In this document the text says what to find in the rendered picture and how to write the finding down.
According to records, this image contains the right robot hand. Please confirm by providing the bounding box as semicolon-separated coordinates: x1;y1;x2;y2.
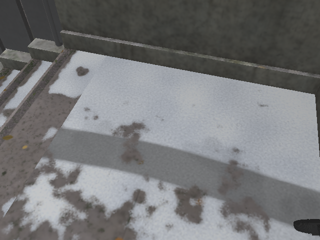
293;219;320;236

